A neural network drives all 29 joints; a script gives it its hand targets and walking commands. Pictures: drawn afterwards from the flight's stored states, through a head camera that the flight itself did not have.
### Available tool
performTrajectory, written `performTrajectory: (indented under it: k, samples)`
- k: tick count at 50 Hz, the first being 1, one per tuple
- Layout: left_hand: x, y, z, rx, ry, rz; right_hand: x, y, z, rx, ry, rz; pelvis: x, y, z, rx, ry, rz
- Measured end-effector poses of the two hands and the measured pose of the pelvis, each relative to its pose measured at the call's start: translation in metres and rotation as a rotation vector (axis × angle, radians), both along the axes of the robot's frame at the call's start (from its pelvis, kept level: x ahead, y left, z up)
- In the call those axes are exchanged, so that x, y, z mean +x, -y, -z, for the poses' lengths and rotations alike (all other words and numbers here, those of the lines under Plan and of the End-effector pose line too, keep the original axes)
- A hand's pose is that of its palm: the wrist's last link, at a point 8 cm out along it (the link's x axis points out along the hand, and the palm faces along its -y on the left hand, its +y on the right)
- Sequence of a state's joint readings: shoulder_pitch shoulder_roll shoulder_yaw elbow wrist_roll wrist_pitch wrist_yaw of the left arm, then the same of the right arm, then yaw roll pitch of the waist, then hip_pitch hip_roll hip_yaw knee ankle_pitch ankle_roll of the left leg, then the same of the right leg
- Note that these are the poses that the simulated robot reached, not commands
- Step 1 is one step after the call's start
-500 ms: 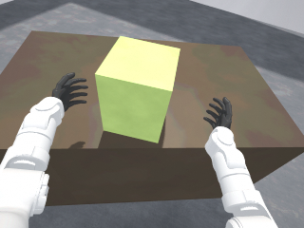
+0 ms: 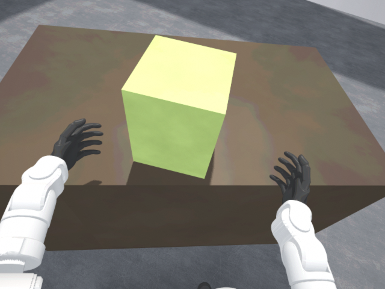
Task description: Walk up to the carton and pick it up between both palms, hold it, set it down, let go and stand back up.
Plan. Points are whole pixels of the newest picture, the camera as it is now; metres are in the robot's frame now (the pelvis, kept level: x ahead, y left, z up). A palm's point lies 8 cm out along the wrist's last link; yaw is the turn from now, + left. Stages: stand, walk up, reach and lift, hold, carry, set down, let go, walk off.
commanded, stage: set down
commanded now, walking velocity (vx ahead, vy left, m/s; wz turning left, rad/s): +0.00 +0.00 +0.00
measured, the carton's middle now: (181, 111) +0.52 -0.04 +0.04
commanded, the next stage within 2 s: none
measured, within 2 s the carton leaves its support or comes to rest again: neither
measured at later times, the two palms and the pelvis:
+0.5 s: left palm (45, 206) +0.31 +0.25 +0.01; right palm (287, 219) +0.22 -0.21 +0.03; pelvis +0.01 +0.00 +0.00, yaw +0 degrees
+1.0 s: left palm (47, 226) +0.28 +0.25 -0.01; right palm (270, 232) +0.21 -0.20 -0.03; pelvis +0.03 +0.00 +0.00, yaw +0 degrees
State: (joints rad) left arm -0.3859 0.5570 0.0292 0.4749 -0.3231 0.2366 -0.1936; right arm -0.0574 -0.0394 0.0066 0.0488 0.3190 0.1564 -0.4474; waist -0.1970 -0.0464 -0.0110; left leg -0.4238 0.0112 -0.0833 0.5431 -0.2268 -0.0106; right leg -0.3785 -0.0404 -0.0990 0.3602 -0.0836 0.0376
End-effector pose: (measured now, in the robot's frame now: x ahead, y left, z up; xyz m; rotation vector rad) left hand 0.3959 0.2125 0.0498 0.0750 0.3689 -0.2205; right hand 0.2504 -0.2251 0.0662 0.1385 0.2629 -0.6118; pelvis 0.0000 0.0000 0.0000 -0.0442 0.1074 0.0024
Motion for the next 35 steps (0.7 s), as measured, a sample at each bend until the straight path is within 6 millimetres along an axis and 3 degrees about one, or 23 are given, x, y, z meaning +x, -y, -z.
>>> performTrajectory:
  k: [8,14,26,35]
  samples:
    - [-0.030,-0.012,0.011,0.021,0.004,-0.001,-0.020,-0.005,0.003,-0.002,0.008,-0.015,0.000,0.000,0.000,0.000,0.011,0.000]
    - [-0.045,-0.025,0.015,0.044,0.008,-0.016,-0.021,-0.010,0.000,-0.018,0.015,-0.043,-0.001,0.000,0.000,0.000,0.014,0.000]
    - [-0.089,-0.039,0.047,0.094,-0.105,-0.016,-0.034,-0.014,0.035,-0.004,-0.124,-0.101,0.010,-0.001,-0.001,-0.002,0.019,0.000]
    - [-0.109,-0.045,0.047,0.130,-0.127,-0.028,-0.026,-0.021,0.050,0.022,-0.126,-0.166,0.020,0.000,-0.001,-0.003,0.011,0.001]
